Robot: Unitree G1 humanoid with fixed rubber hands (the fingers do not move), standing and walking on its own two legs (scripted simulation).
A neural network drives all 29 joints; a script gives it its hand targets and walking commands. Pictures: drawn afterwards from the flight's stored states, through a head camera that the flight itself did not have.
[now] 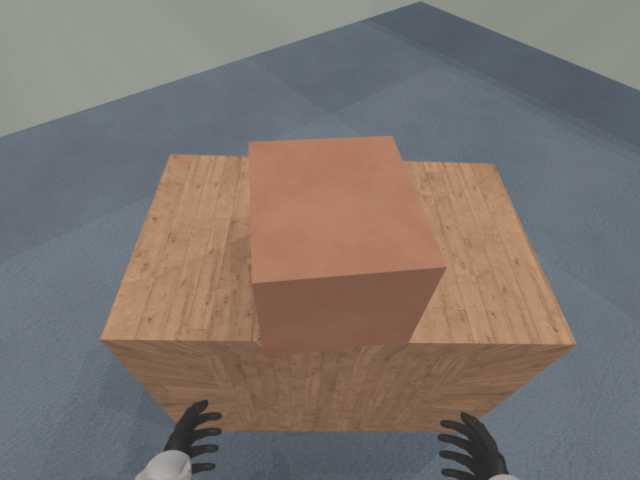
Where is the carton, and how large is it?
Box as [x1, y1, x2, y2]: [249, 136, 446, 356]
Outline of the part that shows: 392,136 249,142 252,287 264,356 408,341 446,266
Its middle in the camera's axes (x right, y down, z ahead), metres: +0.02 +0.00 +0.66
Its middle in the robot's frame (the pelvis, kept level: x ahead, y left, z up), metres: +0.49 +0.00 -0.04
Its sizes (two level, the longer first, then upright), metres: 0.289 0.253 0.225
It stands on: a pedestal, 0.62 m high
